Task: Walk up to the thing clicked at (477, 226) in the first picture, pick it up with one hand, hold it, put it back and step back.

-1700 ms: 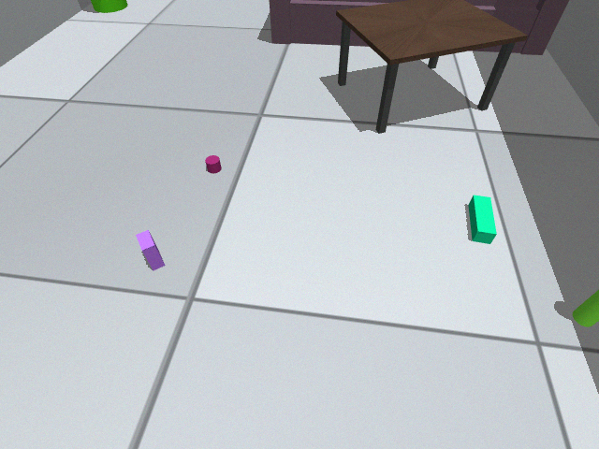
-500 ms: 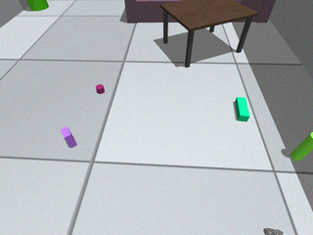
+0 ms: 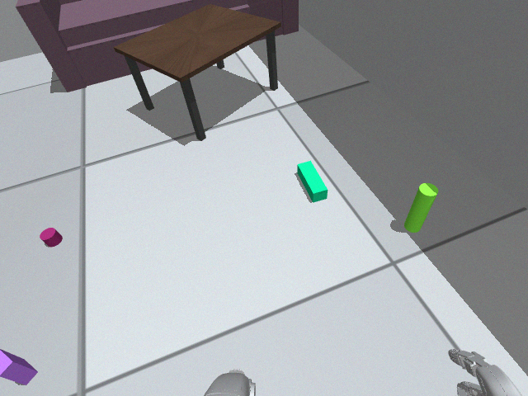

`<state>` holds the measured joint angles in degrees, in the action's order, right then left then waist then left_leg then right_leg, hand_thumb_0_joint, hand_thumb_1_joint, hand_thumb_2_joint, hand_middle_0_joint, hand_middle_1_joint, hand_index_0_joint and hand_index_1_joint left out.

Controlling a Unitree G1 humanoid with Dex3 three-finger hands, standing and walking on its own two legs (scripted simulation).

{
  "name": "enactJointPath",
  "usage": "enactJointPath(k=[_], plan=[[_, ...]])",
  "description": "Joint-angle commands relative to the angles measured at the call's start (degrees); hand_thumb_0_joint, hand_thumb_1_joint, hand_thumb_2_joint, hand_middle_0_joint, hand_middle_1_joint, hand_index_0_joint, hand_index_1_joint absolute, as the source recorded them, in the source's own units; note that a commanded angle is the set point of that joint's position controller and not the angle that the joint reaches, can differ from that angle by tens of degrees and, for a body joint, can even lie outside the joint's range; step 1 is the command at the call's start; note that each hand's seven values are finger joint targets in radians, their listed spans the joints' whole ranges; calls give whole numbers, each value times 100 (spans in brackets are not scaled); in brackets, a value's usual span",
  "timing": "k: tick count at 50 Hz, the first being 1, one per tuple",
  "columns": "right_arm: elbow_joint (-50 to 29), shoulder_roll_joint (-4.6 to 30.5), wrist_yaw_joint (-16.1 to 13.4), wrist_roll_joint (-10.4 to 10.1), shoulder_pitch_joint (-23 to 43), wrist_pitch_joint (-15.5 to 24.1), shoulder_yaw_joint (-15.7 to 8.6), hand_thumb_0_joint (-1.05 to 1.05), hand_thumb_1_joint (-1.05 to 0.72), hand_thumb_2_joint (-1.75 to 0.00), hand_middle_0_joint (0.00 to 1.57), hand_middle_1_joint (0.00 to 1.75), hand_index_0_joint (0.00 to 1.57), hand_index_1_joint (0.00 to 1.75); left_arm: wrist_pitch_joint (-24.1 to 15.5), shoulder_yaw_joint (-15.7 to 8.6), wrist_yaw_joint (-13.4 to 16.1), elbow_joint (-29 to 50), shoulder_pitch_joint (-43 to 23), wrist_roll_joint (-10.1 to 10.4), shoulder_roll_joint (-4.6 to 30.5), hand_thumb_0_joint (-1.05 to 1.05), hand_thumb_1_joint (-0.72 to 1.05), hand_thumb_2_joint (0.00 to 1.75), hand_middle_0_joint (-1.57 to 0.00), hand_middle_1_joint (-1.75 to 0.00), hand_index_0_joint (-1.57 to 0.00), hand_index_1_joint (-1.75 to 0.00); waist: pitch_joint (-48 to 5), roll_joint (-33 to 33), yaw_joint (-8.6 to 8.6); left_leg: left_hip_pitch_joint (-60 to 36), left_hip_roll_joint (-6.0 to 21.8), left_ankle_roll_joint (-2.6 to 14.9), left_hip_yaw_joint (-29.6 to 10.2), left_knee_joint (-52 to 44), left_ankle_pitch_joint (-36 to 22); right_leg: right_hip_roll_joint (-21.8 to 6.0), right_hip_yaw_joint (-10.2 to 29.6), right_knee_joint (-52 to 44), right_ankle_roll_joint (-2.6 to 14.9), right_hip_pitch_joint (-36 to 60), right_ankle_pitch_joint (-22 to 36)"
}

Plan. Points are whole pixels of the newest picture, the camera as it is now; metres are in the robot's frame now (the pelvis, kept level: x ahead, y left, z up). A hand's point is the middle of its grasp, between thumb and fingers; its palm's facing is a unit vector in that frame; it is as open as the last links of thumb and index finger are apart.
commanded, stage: walk up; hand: left
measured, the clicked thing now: (311, 181) +1.21 -0.11 -0.74
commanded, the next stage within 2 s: none
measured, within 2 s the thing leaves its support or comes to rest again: neither
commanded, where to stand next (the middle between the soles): +0.79 +0.17 m, yaw -72 degrees
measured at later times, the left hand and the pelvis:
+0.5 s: hand (158, 233) +0.46 +0.29 -0.11, palm faces -0.47 -0.76 -0.46, open 7.4 cm; pelvis +0.21 +0.09 -0.01, yaw -24 degrees
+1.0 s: hand (162, 181) +0.68 +0.36 -0.17, palm faces -0.58 -0.59 -0.55, open 7.4 cm; pelvis +0.46 +0.13 -0.05, yaw -40 degrees
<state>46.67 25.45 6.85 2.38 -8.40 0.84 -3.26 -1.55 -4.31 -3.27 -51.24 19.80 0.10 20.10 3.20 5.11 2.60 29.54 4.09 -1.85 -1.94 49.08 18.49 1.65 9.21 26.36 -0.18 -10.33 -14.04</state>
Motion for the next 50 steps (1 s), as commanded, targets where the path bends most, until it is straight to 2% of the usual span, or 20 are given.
enactJointPath(k=[1, 4, 5, 6, 7, 8, 12, 19, 23, 25, 27, 29, 30, 32, 35, 44, 47, 48, 49, 50], plan=[[-730, 1055, -34, 61, 169, 160, -433, 0, -90, -90, 20, 30, 20, 30, -294, -602, 234, 801, -633, -35, 2092, 0, 90, 90, -20, -30, -20, -30, -111, -1088, -363, -565, 70, -9, -42, -681, -366, -1010, 1471, -1086, 978, -700, -1341], [-408, 1169, -128, 38, -1353, 179, -614, 0, -90, -90, 20, 30, 20, 30, -265, -514, 298, 999, -1425, -110, 1975, 0, 90, 90, -20, -30, -20, -30, -293, -910, -1320, -3236, -93, 228, 22, -1323, -324, -753, 1145, 291, 659, -2662, -1636], [-266, 1544, -207, 64, -2057, 206, -747, 0, -90, -90, 20, 30, 20, 30, -248, -381, 350, 988, -1232, -158, 1434, 0, 90, 90, -20, -30, -20, -30, -528, 488, -1660, -4082, 193, 285, -684, -1972, 884, -40, 497, 2054, 430, -3441, -2032], [-314, 1835, -320, 66, -2076, 252, -791, 0, -90, -90, 20, 30, 20, 30, -227, -184, 379, 988, -911, -141, 920, 0, 90, 90, -20, -30, -20, -30, -390, 1908, -1461, -3603, 1369, 364, -2584, -3340, 2929, 711, -213, 4091, 397, -3969, -2131], [-707, 1895, -333, -43, -927, 283, -758, 0, -90, -90, 20, 30, 20, 30, -217, -181, 407, 917, -363, -92, 1195, 0, 90, 90, -20, -30, -20, -30, -169, 1406, -717, -2605, 2214, 742, -4286, -4611, 3720, 241, -516, 4743, 299, -3670, -1564], [-877, 1983, -328, -147, -237, 300, -757, 0, -90, -90, 20, 30, 20, 30, -241, -217, 390, 726, -96, -106, 1530, 0, 90, 90, -20, -30, -20, -30, -22, 824, -360, -1859, 2272, 900, -4380, -4914, 4040, -285, -318, 4934, 303, -3186, -1062], [-827, 1211, -273, -41, -76, 306, -511, 0, -90, -90, 20, 30, 20, 30, -148, -452, 97, 184, -88, 71, 1824, 0, 90, 90, -20, -30, -20, -30, 139, 883, -352, -1645, 949, 927, -905, -3871, 1968, -700, -922, 3657, -82, -2433, -159], [-851, 1507, -271, -89, -983, 202, -583, 0, -90, -90, 20, 30, 20, 30, -159, -249, 32, 846, -1330, 54, 1592, 0, 90, 90, -20, -30, -20, -30, -61, 195, -914, -3000, 1477, 1179, -212, -3625, 514, -738, -1171, 1756, 28, -2748, -157], [-958, 1421, -218, -5, -1089, 106, -585, 0, -90, -90, 20, 30, 20, 30, -212, -246, 81, 873, -1385, 98, 1506, 0, 90, 90, -20, -30, -20, -30, -33, 1, -937, -2874, 1214, 900, 661, -3218, -839, -531, -1682, 1139, 99, -2100, 226], [-1031, 1330, -237, -3, -1014, 58, -556, 0, -90, -90, 20, 30, 20, 30, -251, -274, 147, 837, -1131, 100, 1529, 0, 90, 90, -20, -30, -20, -30, -152, -183, -716, -2496, 1170, 796, 969, -2404, -2187, -310, -1872, 967, 195, -1208, -88], [-1228, 1150, -289, -44, -742, 53, -473, 0, -90, -90, 20, 30, 20, 30, -291, -471, 313, 488, 460, 62, 1838, 0, 90, 90, -20, -30, -20, -30, -1010, -777, 206, -1284, 649, 476, 1395, 34, -3180, -282, -1447, 383, 495, 1273, 23], [-1457, 1014, -292, -112, -1029, 35, -351, 0, -90, -90, 20, 30, 20, 30, -283, -688, 551, 692, 962, 26, 2775, 0, 90, 90, -20, -30, -20, -30, -1341, -2108, 381, 1760, -487, -67, 304, 2476, 1558, -2585, 3270, -639, 1758, 2948, -751], [-1403, 1398, -341, -58, -807, -25, -452, 0, -90, -90, 20, 30, 20, 30, -269, -629, 630, 827, 688, 138, 2627, 0, 90, 90, -20, -30, -20, -30, -1228, -1040, 262, 1765, 97, -74, -694, 2938, 1346, -2893, 3459, -578, 2087, 2422, -785], [-1203, 1220, -342, -143, -647, -8, -421, 0, -90, -90, 20, 30, 20, 30, -207, -492, 673, 923, 142, 231, 2230, 0, 90, 90, -20, -30, -20, -30, -586, -385, -24, 1532, 340, 49, -485, 2362, 682, -2114, 1757, -464, 1667, 1466, 848], [-1006, 1053, -275, 15, -1190, -152, -438, 0, -90, -90, 20, 30, 20, 30, -378, -430, 682, 1025, -193, 111, 2053, 0, 90, 90, -20, -30, -20, -30, -315, -762, -524, 490, 315, 34, -252, 1620, 359, -1411, 552, -166, 1254, -129, 1538], [-1484, 1073, -35, 83, -301, -185, -663, 0, -90, -90, 20, 30, 20, 30, -537, -550, 845, 981, 19, -140, 2548, 0, 90, 90, -20, -30, -20, -30, -127, -1309, -499, -91, 384, 224, -82, 238, -31, -1353, 919, 243, 1238, -1551, -228], [-1086, 1202, -90, 151, -1579, -156, -870, 0, -90, -90, 20, 30, 20, 30, -456, -404, 924, 1014, -498, -168, 2213, 0, 90, 90, -20, -30, -20, -30, -425, -775, -1409, -2265, -93, 306, 394, -778, 236, -989, 194, 1824, 791, -2859, -32], [-940, 1661, -144, 240, -2116, -115, -1026, 0, -90, -90, 20, 30, 20, 30, -443, -213, 940, 977, -95, -167, 1564, 0, 90, 90, -20, -30, -20, -30, -604, 988, -1662, -2898, 433, 414, -717, -1916, 1381, -166, -432, 3797, 457, -3482, -419], [-1167, 2017, -213, 160, -1658, -43, -1038, 0, -90, -90, 20, 30, 20, 30, -425, -87, 999, 1028, 189, -60, 1324, 0, 90, 90, -20, -30, -20, -30, -466, 2057, -1263, -2840, 1892, 697, -2882, -3207, 1666, 299, -952, 4720, 235, -4412, -1965], [-1187, 2201, -248, -20, -1095, -51, -1068, 0, -90, -90, 20, 30, 20, 30, -428, -146, 1052, 842, 196, -55, 1698, 0, 90, 90, -20, -30, -20, -30, -510, 1566, -950, -2317, 2068, 1115, -3530, -3636, 2012, -205, -616, 5325, 435, -4033, -1713]])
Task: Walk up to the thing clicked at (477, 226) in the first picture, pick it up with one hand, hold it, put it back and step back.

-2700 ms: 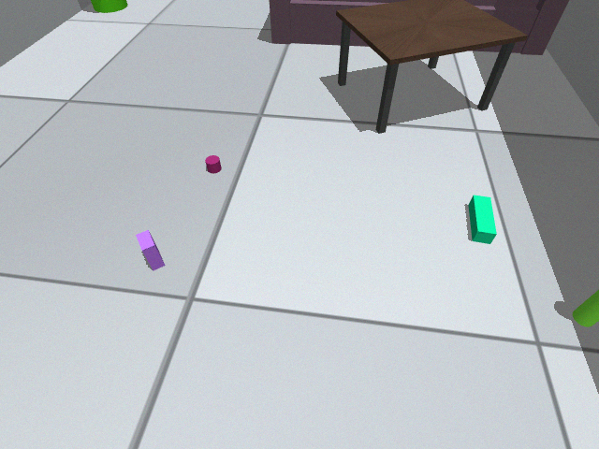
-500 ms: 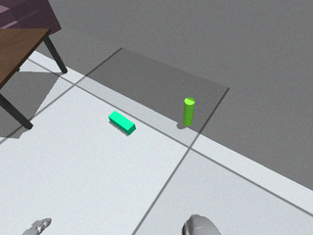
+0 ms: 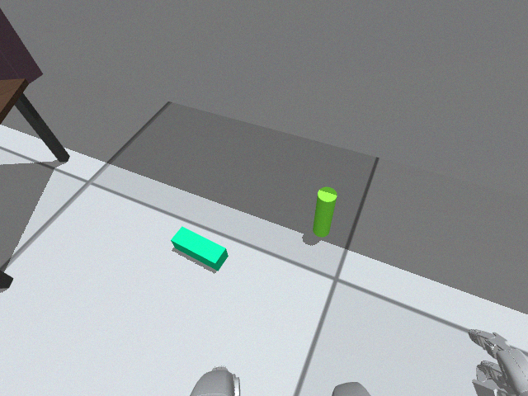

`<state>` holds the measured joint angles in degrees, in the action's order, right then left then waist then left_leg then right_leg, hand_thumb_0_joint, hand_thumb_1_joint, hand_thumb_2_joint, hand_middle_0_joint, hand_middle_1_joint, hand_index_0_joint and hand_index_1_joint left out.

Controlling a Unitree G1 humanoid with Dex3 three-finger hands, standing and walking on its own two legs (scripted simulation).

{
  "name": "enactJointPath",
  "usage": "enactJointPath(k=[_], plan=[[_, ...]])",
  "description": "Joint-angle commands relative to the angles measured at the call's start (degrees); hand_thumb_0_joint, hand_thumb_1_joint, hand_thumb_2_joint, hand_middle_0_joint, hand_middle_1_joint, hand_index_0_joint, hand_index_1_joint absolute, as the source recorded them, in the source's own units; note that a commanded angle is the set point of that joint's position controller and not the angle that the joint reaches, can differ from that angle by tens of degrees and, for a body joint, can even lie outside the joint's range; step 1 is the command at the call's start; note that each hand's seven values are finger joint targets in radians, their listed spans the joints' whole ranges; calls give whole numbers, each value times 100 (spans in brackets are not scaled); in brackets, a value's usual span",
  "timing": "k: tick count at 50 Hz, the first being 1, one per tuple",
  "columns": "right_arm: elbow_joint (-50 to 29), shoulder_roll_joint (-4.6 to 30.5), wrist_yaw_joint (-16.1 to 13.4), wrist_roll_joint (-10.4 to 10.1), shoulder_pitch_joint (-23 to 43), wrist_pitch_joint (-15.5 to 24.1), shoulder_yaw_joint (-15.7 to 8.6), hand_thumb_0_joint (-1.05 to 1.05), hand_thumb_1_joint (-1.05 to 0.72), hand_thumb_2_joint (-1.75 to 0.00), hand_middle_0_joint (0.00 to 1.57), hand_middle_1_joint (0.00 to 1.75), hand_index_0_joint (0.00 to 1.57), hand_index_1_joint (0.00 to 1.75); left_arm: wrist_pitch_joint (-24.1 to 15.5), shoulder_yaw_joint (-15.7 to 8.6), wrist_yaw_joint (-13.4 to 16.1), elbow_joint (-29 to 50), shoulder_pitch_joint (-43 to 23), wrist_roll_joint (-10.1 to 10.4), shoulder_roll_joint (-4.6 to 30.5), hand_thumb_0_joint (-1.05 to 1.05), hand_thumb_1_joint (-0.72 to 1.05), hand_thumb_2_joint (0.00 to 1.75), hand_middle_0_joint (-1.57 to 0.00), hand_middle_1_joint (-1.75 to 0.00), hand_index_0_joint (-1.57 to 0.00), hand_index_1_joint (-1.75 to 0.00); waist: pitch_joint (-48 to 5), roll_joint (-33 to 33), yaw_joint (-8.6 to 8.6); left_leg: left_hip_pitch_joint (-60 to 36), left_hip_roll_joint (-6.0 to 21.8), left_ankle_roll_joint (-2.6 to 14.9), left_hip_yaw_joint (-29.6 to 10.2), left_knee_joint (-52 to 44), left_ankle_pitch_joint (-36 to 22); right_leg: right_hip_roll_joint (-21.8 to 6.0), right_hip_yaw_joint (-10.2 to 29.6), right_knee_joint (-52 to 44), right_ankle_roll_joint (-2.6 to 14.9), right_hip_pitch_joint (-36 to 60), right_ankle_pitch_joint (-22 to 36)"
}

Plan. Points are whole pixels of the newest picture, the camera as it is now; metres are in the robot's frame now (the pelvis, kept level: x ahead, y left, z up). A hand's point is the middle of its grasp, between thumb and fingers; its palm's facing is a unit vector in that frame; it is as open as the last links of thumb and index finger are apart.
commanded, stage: walk up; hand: left
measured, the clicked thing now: (199, 248) +0.73 +0.30 -0.69
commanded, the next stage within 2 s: none
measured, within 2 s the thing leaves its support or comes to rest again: neither
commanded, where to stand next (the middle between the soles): +0.23 +0.24 m, yaw -31 degrees
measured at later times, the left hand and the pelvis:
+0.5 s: hand (15, 337) +0.24 +0.44 -0.08, palm faces -0.19 -0.76 -0.62, open 7.4 cm; pelvis +0.11 +0.14 +0.01, yaw -13 degrees
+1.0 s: hand (24, 267) +0.39 +0.52 -0.13, palm faces -0.44 -0.79 -0.42, open 7.4 cm; pelvis +0.19 +0.30 +0.02, yaw -25 degrees
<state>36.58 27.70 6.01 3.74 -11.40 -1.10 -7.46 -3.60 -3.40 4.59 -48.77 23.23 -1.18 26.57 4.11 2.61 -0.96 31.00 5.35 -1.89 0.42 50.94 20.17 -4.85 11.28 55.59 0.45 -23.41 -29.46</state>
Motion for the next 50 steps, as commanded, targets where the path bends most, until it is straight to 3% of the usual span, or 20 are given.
enactJointPath(k=[1, 5, 9, 12, 13, 14, 15, 16, 19, 21, 29, 30, 32, 33, 34, 35, 37, 39, 45, 50], plan=[[-288, 1559, -200, -160, -567, 144, -560, 0, -90, -90, 20, 30, 20, 30, -231, -261, 209, 401, -216, 91, 1305, 0, 90, 90, -20, -30, -20, -30, -337, 993, -516, -2116, 1710, 936, -2893, -3554, 1366, 212, -944, 2253, 271, -2518, 343], [-181, 992, -234, -103, -139, 138, -246, 0, -90, -90, 20, 30, 20, 30, -220, -350, 53, -142, 260, 204, 1226, 0, 90, 90, -20, -30, -20, -30, -251, 1142, -173, -1792, 927, 1286, -814, -2614, -526, 50, -1358, 809, 134, -1507, 650], [-218, 869, -240, 46, -352, 69, -141, 0, -90, -90, 20, 30, 20, 30, -239, -315, 58, 46, 154, 233, 897, 0, 90, 90, -20, -30, -20, -30, -352, 1069, -264, -1859, 1110, 1580, -404, -2275, -2223, 185, -1651, -593, 146, -605, 717], [-537, 734, -191, 2, 328, -65, -40, 0, -90, -90, 20, 30, 20, 30, -241, -485, 164, -184, 1126, 169, 1052, 0, 90, 90, -20, -30, -20, -30, -617, 217, 466, -625, 668, 1059, 383, -928, -2046, 443, -1833, -2100, 240, 1633, 2306], [-616, 475, -196, -57, 166, -46, 50, 0, -90, -90, 20, 30, 20, 30, -255, -654, 262, -212, 1622, 93, 1436, 0, 90, 90, -20, -30, -20, -30, -879, -481, 747, 134, 425, 676, 489, 237, -1805, 122, -1005, -2458, 374, 2660, 2056], [-605, 214, -222, -81, -291, -81, 139, 0, -90, -90, 20, 30, 20, 30, -263, -756, 345, -24, 1647, 19, 1846, 0, 90, 90, -20, -30, -20, -30, -920, -1474, 643, 1358, -163, 302, 331, 1287, 1104, -1285, 1410, -2932, 922, 3199, 2191], [-568, 714, -274, -48, -442, -201, -14, 0, -90, -90, 20, 30, 20, 30, -232, -709, 364, 330, 1175, 66, 2016, 0, 90, 90, -20, -30, -20, -30, -1007, -676, 482, 1446, -86, 15, -518, 2377, 1597, -2261, 2844, -3187, 1773, 2582, 1456], [-546, 1023, -323, -39, -325, -302, -146, 0, -90, -90, 20, 30, 20, 30, -224, -708, 432, 490, 732, 167, 2014, 0, 90, 90, -20, -30, -20, -30, -814, -322, 389, 1493, 172, -19, -937, 3032, 1452, -2493, 3240, -3356, 2158, 2021, 897], [-289, 1010, -317, -58, -502, -312, -155, 0, -90, -90, 20, 30, 20, 30, -260, -546, 407, 608, 126, 140, 1658, 0, 90, 90, -20, -30, -20, -30, -163, -178, -1, 1063, 393, 102, -813, 2659, 661, -1381, 1333, -2976, 1430, 623, 1210], [-185, 998, -230, -17, -661, -340, -171, 0, -90, -90, 20, 30, 20, 30, -290, -560, 345, 672, 60, 28, 1695, 0, 90, 90, -20, -30, -20, -30, -169, -616, -76, 599, 340, 126, -611, 2500, 404, -1025, 754, -2727, 1297, -33, 1405], [-309, 1013, -122, -23, -156, -378, -282, 0, -90, -90, 20, 30, 20, 30, -264, -793, 355, 642, 33, -183, 2239, 0, 90, 90, -20, -30, -20, -30, -324, -1371, 126, 237, 208, 253, -46, 1274, 1034, -732, 1098, -2365, 1252, -651, -507], [-214, 1009, -138, -64, -296, -331, -297, 0, -90, -90, 20, 30, 20, 30, -239, -772, 342, 659, -199, -182, 2204, 0, 90, 90, -20, -30, -20, -30, -396, -1466, 1, -97, 147, 297, 16, 915, 1126, -727, 1044, -2293, 1214, -882, -500], [267, 1044, -200, -73, -1525, -214, -398, 0, -90, -90, 20, 30, 20, 30, -146, -619, 308, 682, -860, -194, 1828, 0, 90, 90, -20, -30, -20, -30, -738, -801, -763, -2053, -166, 309, 234, -509, 759, -237, 120, -849, 714, -1996, -49], [438, 1331, -286, 27, -1962, -129, -465, 0, -90, -90, 20, 30, 20, 30, -84, -407, 310, 639, -722, -137, 1138, 0, 90, 90, -20, -30, -20, -30, -539, 883, -1038, -2302, 310, 357, -926, -2120, 2175, 717, -619, 1183, 384, -2814, -19], [172, 1891, -318, -55, -1143, -59, -493, 0, -90, -90, 20, 30, 20, 30, -110, -262, 367, 737, -675, -22, 871, 0, 90, 90, -20, -30, -20, -30, -124, 1970, -626, -1641, 1635, 748, -3312, -3371, 2319, 1141, -784, 2003, 115, -3536, -447], [128, 2256, -364, -159, -459, -19, -501, 0, -90, -90, 20, 30, 20, 30, -172, -305, 414, 668, -943, -100, 1298, 0, 90, 90, -20, -30, -20, -30, 180, 1421, -406, -961, 2236, 1458, -4487, -3818, 2425, 659, -414, 2257, 233, -3090, -360], [158, 1520, -480, -160, -44, 96, -276, 0, -90, -90, 20, 30, 20, 30, -179, -403, 242, 107, -553, 70, 1453, 0, 90, 90, -20, -30, -20, -30, 475, 375, -103, -920, 1531, 1267, -2664, -2790, 1568, 405, -504, 2122, 80, -2670, 335], [365, 1416, -557, -252, -80, 209, -163, 0, -90, -90, 20, 30, 20, 30, -154, -385, 6, -63, -357, 72, 1301, 0, 90, 90, -20, -30, -20, -30, 289, 721, 39, -1099, 1455, 1377, -2054, -2261, 418, 297, -745, 1649, 136, -2065, 415], [811, 1417, -748, -292, -984, 509, -50, 0, -90, -90, 20, 30, 20, 30, 124, -369, -299, 283, -974, 42, 956, 0, 90, 90, -20, -30, -20, -30, -84, 361, -150, -2620, 1676, 1105, -1517, -1834, -3127, 505, -441, 827, 223, -2020, 344], [812, 1362, -856, -308, -1103, 540, -44, 0, -90, -90, 20, 30, 20, 30, 227, -347, -392, 520, -1387, 37, 829, 0, 90, 90, -20, -30, -20, -30, -289, 559, -207, -2702, 1730, 1145, -975, -1767, -3895, 403, -869, 258, 251, -1453, 343]])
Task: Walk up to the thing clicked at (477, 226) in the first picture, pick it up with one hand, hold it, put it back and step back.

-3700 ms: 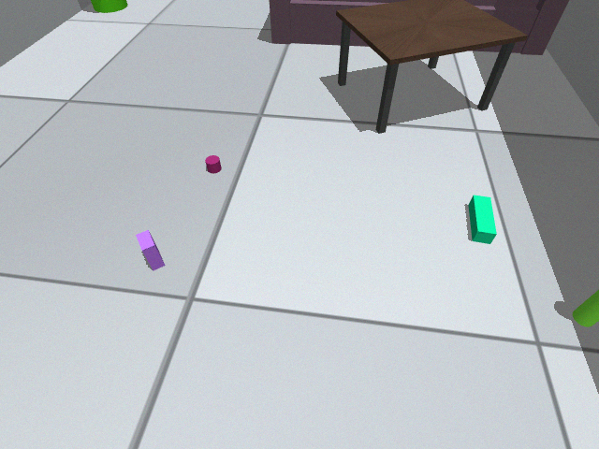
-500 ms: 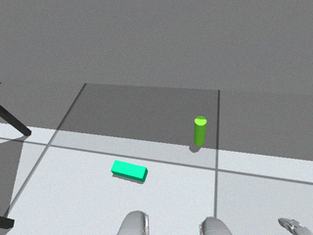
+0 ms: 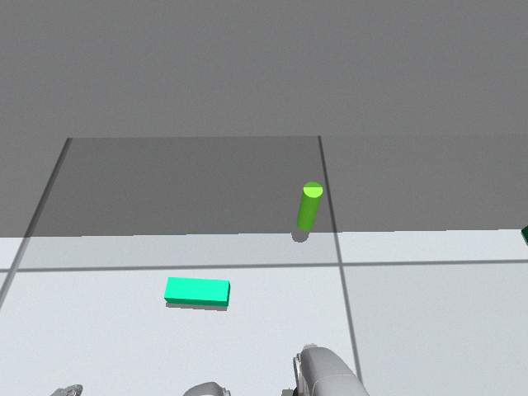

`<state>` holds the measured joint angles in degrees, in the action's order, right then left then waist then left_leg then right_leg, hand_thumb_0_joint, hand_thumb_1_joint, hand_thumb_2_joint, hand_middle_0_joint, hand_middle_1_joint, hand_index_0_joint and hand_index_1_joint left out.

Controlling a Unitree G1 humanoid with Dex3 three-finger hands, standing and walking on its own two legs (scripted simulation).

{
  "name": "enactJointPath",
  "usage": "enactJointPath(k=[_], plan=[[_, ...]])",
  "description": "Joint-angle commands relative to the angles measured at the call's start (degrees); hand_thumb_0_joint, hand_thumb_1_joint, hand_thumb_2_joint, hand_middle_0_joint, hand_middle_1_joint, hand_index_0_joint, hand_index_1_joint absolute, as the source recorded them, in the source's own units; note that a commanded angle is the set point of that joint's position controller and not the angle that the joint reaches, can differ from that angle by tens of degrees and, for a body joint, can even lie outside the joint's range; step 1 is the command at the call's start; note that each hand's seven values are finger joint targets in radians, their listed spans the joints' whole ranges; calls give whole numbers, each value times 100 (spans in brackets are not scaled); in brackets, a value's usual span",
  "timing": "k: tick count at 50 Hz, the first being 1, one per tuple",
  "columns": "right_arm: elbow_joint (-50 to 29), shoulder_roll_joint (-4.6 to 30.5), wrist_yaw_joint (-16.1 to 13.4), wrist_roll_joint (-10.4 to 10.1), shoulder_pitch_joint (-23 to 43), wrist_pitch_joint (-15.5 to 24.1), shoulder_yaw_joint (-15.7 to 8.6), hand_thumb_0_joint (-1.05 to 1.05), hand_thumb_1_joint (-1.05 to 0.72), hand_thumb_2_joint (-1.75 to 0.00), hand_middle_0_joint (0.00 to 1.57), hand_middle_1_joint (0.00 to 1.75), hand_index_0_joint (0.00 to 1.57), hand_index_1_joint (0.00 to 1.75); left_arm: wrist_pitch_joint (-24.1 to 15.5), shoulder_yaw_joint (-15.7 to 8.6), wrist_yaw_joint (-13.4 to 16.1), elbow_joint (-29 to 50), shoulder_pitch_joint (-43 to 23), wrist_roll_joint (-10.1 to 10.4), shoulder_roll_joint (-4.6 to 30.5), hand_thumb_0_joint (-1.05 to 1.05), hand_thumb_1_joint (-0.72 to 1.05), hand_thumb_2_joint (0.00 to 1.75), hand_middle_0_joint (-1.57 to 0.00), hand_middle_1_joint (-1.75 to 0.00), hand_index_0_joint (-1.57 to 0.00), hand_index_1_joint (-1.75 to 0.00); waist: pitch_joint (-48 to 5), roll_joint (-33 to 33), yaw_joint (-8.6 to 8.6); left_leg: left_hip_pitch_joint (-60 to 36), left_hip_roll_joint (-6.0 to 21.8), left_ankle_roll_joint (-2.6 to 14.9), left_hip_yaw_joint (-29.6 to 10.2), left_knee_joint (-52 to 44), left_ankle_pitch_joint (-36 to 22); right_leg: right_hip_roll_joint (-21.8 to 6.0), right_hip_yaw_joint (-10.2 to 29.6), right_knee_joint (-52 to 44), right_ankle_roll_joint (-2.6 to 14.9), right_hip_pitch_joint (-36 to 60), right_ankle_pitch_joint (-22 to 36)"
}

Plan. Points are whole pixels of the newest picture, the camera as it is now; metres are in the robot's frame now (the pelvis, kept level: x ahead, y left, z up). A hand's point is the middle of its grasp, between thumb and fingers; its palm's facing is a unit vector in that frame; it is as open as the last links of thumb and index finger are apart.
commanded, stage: walk up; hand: left
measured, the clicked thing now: (198, 291) +0.49 +0.23 -0.71
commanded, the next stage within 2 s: stand in 1.62 s
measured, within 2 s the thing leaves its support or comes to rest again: neither
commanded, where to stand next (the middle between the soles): +0.06 -0.03 m, yaw -6 degrees
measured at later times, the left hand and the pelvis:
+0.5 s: hand (124, 383) +0.16 +0.24 -0.14, palm faces -0.13 -0.90 -0.40, open 7.4 cm; pelvis +0.01 -0.02 +0.00, yaw -8 degrees
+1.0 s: hand (147, 373) +0.17 +0.20 -0.12, palm faces -0.13 -0.94 -0.30, open 7.4 cm; pelvis +0.02 -0.02 +0.03, yaw -8 degrees
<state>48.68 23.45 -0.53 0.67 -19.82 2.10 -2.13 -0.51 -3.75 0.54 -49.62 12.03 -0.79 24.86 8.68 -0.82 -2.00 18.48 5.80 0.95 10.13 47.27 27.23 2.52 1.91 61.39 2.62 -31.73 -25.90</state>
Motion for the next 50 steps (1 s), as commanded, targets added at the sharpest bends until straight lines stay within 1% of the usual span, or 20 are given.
enactJointPath(k=[1, 4, 6, 7, 8, 9, 11, 15, 16, 17, 18, 19, 20, 23, 25, 26, 28, 31, 35, 50], plan=[[-424, 1757, -193, 9, -120, 213, -550, 0, -90, -90, 20, 30, 20, 30, -86, -280, -2, 598, -274, 17, 947, 0, 90, 90, -20, -30, -20, -30, -750, 996, -55, -1296, 1622, 890, -1736, -1394, -4589, -356, -95, -526, 55, -365, 13], [-433, 1694, -151, 34, 111, 132, -485, 0, -90, -90, 20, 30, 20, 30, -93, -236, -47, 479, -233, 41, 809, 0, 90, 90, -20, -30, -20, -30, -877, 1296, 0, -825, 1196, 722, -1082, -1137, -4268, -139, -551, -1497, 132, 578, 393], [-481, 1528, -102, -42, 276, 80, -389, 0, -90, -90, 20, 30, 20, 30, -148, -291, 3, 226, 282, 20, 927, 0, 90, 90, -20, -30, -20, -30, -1228, 1002, 346, -318, 874, 443, -568, -237, -4066, 11, -611, -2673, 260, 1940, 1211], [-569, 1298, -92, -76, 342, 92, -298, 0, -90, -90, 20, 30, 20, 30, -193, -411, 54, 124, 666, -6, 1300, 0, 90, 90, -20, -30, -20, -30, -1553, 326, 571, 498, 639, 190, -387, 766, -3714, -387, 304, -2724, 494, 2912, 1990], [-686, 995, -94, -150, 295, 99, -198, 0, -90, -90, 20, 30, 20, 30, -231, -538, 109, 203, 825, -3, 1753, 0, 90, 90, -20, -30, -20, -30, -1912, -707, 712, 1656, -154, -139, -430, 2024, -1800, -1734, 2761, -2849, 1418, 3577, 3097], [-645, 1205, -185, -119, 613, 75, -271, 0, -90, -90, 20, 30, 20, 30, -217, -465, 134, 237, 704, 104, 1676, 0, 90, 90, -20, -30, -20, -30, -1876, -635, 657, 1574, -111, -75, -928, 1901, 873, -2348, 3381, -3066, 2001, 3207, 3560], [-360, 1190, -174, -129, 533, 54, -259, 0, -90, -90, 20, 30, 20, 30, -188, -314, 160, 275, 38, 113, 1421, 0, 90, 90, -20, -30, -20, -30, -1396, 33, 307, 1309, 117, -90, -1113, 1536, 1249, -1867, 2057, -2723, 1611, 2332, 3515], [182, 1092, -126, -113, -127, 133, -248, 0, -90, -90, 20, 30, 20, 30, -123, -157, 135, 290, -727, 15, 1178, 0, 90, 90, -20, -30, -20, -30, -946, -496, -126, -170, -234, -34, -459, -587, -815, -891, 915, -2404, 823, 817, 3144], [311, 1098, -138, -79, -349, 154, -276, 0, -90, -90, 20, 30, 20, 30, -86, -157, 97, 305, -920, 48, 1174, 0, 90, 90, -20, -30, -20, -30, -991, -543, -271, -593, -255, 3, -468, -1150, -1497, -835, 816, -2119, 639, 549, 2593], [307, 1354, -163, -7, -256, 184, -337, 0, -90, -90, 20, 30, 20, 30, -47, -115, 55, 340, -905, 77, 959, 0, 90, 90, -20, -30, -20, -30, -908, -106, -235, -684, 161, 124, -1234, -1590, -1452, -631, 704, -1763, 377, 196, 1948], [155, 1694, -182, 63, 113, 237, -373, 0, -90, -90, 20, 30, 20, 30, 2, -65, 23, 293, -650, 101, 706, 0, 90, 90, -20, -30, -20, -30, -886, 555, -38, -466, 1197, 553, -2893, -2356, -774, -239, 554, -1193, 25, -15, 1166], [47, 2077, -152, -33, 606, 218, -450, 0, -90, -90, 20, 30, 20, 30, 53, -198, 64, 147, -621, 62, 1066, 0, 90, 90, -20, -30, -20, -30, -721, 1024, 55, 299, 2037, 1275, -3420, -2609, -715, -237, 91, -689, -65, 478, -495], [-8, 2027, -143, 11, 1038, 207, -451, 0, -90, -90, 20, 30, 20, 30, 59, -234, 36, 13, -460, 22, 1122, 0, 90, 90, -20, -30, -20, -30, -566, 789, 273, 696, 1975, 1347, -3301, -2473, -596, -402, 187, -700, -91, 895, -463], [64, 1565, -114, 18, 1238, 125, -275, 0, -90, -90, 20, 30, 20, 30, -30, -323, -77, -307, -162, -3, 1027, 0, 90, 90, -20, -30, -20, -30, -618, 651, 466, 1000, 653, 375, -1571, -1437, -648, -365, 383, -2397, 189, 1652, 528], [169, 1149, -122, -56, 1152, 51, -179, 0, -90, -90, 20, 30, 20, 30, -82, -323, -93, -243, -533, -27, 1374, 0, 90, 90, -20, -30, -20, -30, -659, -623, 209, 610, -259, 41, -824, -385, 72, -1376, 2418, -3739, 679, 796, -454], [288, 1189, -114, -67, 1059, 30, -196, 0, -90, -90, 20, 30, 20, 30, -80, -284, -106, -188, -770, -33, 1359, 0, 90, 90, -20, -30, -20, -30, -585, -542, 115, 225, -282, 43, -904, -329, 108, -1509, 2571, -3917, 812, 445, -796], [520, 1083, -68, -74, 825, 94, -161, 0, -90, -90, 20, 30, 20, 30, -49, -176, -78, -173, -1215, -21, 1115, 0, 90, 90, -20, -30, -20, -30, -658, -343, -74, -292, -234, 75, -949, -1118, -699, -1120, 1690, -3593, 504, 434, -150], [643, 1322, -85, -48, 955, 158, -171, 0, -90, -90, 20, 30, 20, 30, -22, -130, -95, -349, -980, -13, 916, 0, 90, 90, -20, -30, -20, -30, -1046, -276, 138, -288, 242, 311, -1670, -1777, -815, -718, 957, -3106, 162, 1070, 823], [833, 1066, -93, -69, 1061, 128, -49, 0, -90, -90, 20, 30, 20, 30, -36, -141, -82, -497, -1066, 26, 990, 0, 90, 90, -20, -30, -20, -30, -1104, -548, 121, -479, -149, 42, -1066, -1639, -1435, -1019, 1167, -3480, 267, 1368, 1435], [1185, 1129, -87, -31, 1401, 127, 3, 0, -90, -90, 20, 30, 20, 30, 67, -130, -124, -874, -1246, 72, 721, 0, 90, 90, -20, -30, -20, -30, -1152, 95, 243, -646, 173, 78, -1305, -2367, -2085, -836, 637, -3761, 33, 1994, 1713]])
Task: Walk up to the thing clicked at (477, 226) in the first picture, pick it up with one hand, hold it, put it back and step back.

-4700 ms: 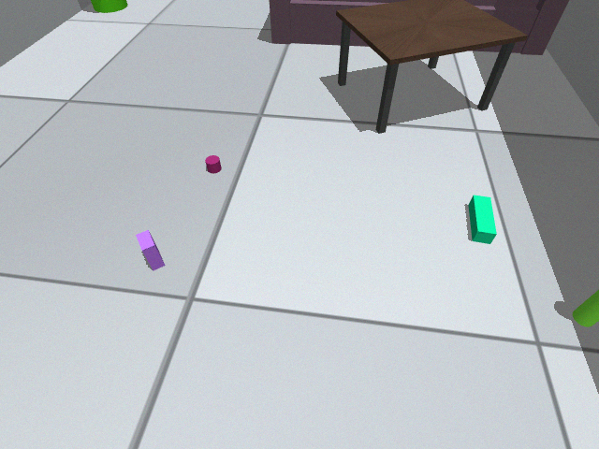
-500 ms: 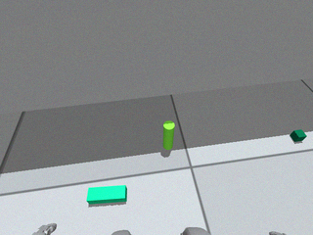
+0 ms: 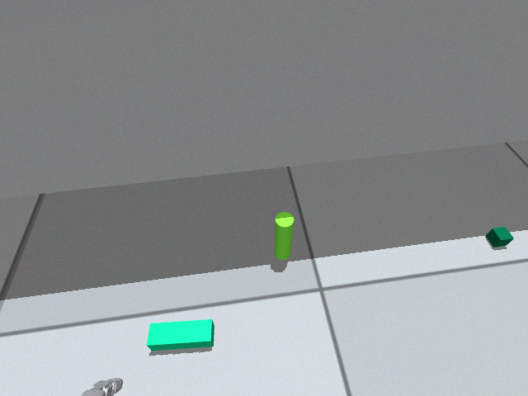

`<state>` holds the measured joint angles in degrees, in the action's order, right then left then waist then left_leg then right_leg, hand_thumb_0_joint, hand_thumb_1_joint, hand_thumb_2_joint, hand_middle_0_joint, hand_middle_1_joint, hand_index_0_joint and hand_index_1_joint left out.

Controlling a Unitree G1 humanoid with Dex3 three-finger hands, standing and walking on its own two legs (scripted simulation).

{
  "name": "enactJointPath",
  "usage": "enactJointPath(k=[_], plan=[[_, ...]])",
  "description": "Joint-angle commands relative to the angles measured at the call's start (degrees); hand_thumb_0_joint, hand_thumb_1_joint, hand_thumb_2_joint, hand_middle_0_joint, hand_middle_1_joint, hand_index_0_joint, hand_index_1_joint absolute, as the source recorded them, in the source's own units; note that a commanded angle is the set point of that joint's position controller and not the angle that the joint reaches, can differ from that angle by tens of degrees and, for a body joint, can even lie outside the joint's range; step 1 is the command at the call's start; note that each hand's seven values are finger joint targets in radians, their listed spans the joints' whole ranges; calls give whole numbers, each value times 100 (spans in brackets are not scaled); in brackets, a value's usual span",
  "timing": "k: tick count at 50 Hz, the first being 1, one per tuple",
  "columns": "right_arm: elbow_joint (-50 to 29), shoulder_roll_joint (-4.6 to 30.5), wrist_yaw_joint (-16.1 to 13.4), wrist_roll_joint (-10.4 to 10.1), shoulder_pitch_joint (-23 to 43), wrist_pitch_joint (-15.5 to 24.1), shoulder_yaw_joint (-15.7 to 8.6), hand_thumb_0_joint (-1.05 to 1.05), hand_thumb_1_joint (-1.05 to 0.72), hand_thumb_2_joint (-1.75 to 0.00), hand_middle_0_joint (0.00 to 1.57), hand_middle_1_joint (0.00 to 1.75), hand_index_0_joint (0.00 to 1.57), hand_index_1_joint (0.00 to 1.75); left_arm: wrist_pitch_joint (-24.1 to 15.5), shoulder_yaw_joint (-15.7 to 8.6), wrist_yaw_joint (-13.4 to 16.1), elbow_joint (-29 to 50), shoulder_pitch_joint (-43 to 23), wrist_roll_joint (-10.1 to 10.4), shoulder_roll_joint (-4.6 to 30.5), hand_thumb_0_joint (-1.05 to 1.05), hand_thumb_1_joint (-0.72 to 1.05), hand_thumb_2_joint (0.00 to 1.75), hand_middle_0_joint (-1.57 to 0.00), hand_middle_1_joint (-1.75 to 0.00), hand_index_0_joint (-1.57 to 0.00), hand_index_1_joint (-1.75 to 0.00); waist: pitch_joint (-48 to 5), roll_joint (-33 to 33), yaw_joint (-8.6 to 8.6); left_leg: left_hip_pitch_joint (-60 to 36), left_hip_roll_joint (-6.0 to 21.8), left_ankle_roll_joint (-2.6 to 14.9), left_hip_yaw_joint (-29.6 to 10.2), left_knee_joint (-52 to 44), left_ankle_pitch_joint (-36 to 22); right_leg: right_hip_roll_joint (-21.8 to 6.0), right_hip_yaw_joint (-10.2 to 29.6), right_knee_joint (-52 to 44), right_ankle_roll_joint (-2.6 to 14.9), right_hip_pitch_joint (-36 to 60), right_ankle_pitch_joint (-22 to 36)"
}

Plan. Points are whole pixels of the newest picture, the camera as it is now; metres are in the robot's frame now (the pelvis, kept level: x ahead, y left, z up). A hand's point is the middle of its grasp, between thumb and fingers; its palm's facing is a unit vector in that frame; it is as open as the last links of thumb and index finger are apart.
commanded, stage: walk up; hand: left
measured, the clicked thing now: (182, 335) +0.43 +0.32 -0.73
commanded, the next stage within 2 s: stand in 0.62 s
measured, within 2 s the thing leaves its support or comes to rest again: neither
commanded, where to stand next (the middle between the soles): +0.05 +0.00 m, yaw +2 degrees
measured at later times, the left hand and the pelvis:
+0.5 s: hand out of the picture +0.10 +0.27 -0.15, palm faces +0.02 -0.95 -0.31, open 7.4 cm; pelvis +0.01 +0.01 +0.01, yaw +0 degrees
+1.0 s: hand out of the picture +0.10 +0.28 -0.14, palm faces +0.01 -0.94 -0.34, open 7.4 cm; pelvis +0.02 +0.02 +0.01, yaw +1 degrees
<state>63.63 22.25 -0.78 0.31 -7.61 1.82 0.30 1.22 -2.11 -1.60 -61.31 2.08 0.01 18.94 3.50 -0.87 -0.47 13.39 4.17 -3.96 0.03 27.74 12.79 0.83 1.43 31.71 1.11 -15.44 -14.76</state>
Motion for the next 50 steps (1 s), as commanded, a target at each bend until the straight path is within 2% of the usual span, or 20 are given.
enactJointPath(k=[1, 3, 6, 8, 19, 30, 31, 32, 38, 40, 44, 47, 48, 50], plan=[[-302, 1238, -64, 10, 167, 153, -235, 0, -90, -90, 20, 30, 20, 30, -106, -290, 85, 297, -319, -18, 1319, 0, 90, 90, -20, -30, -20, -30, -630, 33, 64, -123, 329, 566, -279, -444, -625, -679, 703, -825, 177, 392, 626], [-325, 1212, -58, 11, 250, 140, -229, 0, -90, -90, 20, 30, 20, 30, -89, -294, 75, 278, -354, -4, 1307, 0, 90, 90, -20, -30, -20, -30, -437, 26, 83, -103, 306, 536, -288, -525, -351, -668, 727, -1003, 151, 223, 216], [-301, 1217, -50, 28, 256, 153, -241, 0, -90, -90, 20, 30, 20, 30, -80, -274, 56, 263, -421, -10, 1254, 0, 90, 90, -20, -30, -20, -30, -468, 58, 51, -160, 359, 540, -346, -701, -216, -650, 724, -1080, 148, 229, 60], [-297, 1232, -51, 26, 243, 172, -240, 0, -90, -90, 20, 30, 20, 30, -91, -273, 45, 244, -405, -18, 1247, 0, 90, 90, -20, -30, -20, -30, -596, 105, 49, -177, 400, 549, -378, -744, -389, -649, 673, -1027, 136, 442, 345], [-328, 1209, -58, 18, 295, 141, -291, 0, -90, -90, 20, 30, 20, 30, -97, -265, 53, 171, -298, -29, 1260, 0, 90, 90, -20, -30, -20, -30, -739, 34, 27, -384, 410, 541, -344, -775, -852, -660, 522, -1065, 84, 681, 921], [-332, 1154, -48, 6, 365, 93, -313, 0, -90, -90, 20, 30, 20, 30, -98, -255, 74, 114, -155, -40, 1269, 0, 90, 90, -20, -30, -20, -30, -684, 90, 19, -527, 389, 524, -302, -821, -858, -690, 485, -1203, 65, 680, 952], [-313, 1038, 4, 90, 548, 50, -268, 0, -90, -90, 20, 30, 20, 30, -186, -171, 89, 27, -90, -16, 1202, 0, 90, 90, -20, -30, -20, -30, -762, 407, 67, -543, 382, 451, -385, -914, -720, -754, 552, -1355, 21, 824, 973], [-333, 990, 26, 77, 612, 38, -254, 0, -90, -90, 20, 30, 20, 30, -227, -166, 99, -12, -105, -30, 1236, 0, 90, 90, -20, -30, -20, -30, -635, 389, 51, -467, 351, 433, -404, -965, -592, -747, 549, -1423, -1, 824, 941], [-264, 1067, 56, 44, 540, 18, -280, 0, -90, -90, 20, 30, 20, 30, -306, -146, 151, -92, -102, -37, 1300, 0, 90, 90, -20, -30, -20, -30, -662, 150, 14, -719, 388, 436, -407, -992, -1009, -781, 452, -1430, -34, 948, 1437], [-244, 1054, 60, 46, 563, 2, -275, 0, -90, -90, 20, 30, 20, 30, -299, -134, 155, -134, -19, -39, 1291, 0, 90, 90, -20, -30, -20, -30, -513, 165, 37, -677, 366, 423, -424, -1086, -726, -755, 438, -1506, -53, 853, 1152], [-244, 1062, 70, 44, 553, -5, -292, 0, -90, -90, 20, 30, 20, 30, -328, -117, 174, -111, -29, -40, 1292, 0, 90, 90, -20, -30, -20, -30, -601, 77, 16, -821, 382, 427, -410, -1055, -951, -786, 422, -1504, -53, 883, 1342], [-233, 1029, 75, 48, 557, -18, -280, 0, -90, -90, 20, 30, 20, 30, -317, -100, 179, -115, -43, -38, 1280, 0, 90, 90, -20, -30, -20, -30, -424, 95, 23, -655, 357, 412, -440, -1157, -572, -762, 417, -1595, -79, 802, 939], [-242, 1052, 81, 50, 583, -18, -291, 0, -90, -90, 20, 30, 20, 30, -325, -91, 182, -107, -25, -40, 1288, 0, 90, 90, -20, -30, -20, -30, -511, 88, 33, -736, 369, 424, -440, -1132, -754, -776, 407, -1557, -81, 842, 1112], [-228, 1019, 82, 51, 551, -21, -286, 0, -90, -90, 20, 30, 20, 30, -325, -96, 182, -109, -26, -43, 1329, 0, 90, 90, -20, -30, -20, -30, -486, 40, 21, -699, 366, 419, -442, -1152, -682, -789, 423, -1580, -74, 847, 1049]])
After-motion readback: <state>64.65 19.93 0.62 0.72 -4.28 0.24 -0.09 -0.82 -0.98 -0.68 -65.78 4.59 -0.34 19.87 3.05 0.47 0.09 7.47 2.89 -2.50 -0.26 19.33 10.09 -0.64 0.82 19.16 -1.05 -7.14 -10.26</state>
